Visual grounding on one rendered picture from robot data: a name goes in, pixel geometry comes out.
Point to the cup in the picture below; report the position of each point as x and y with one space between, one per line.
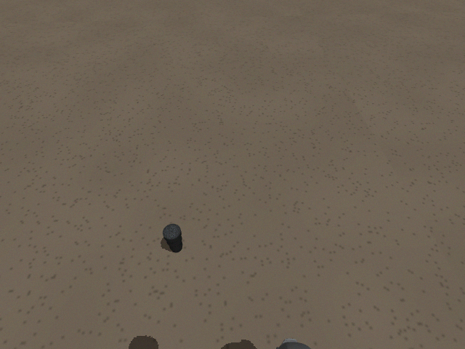
172 234

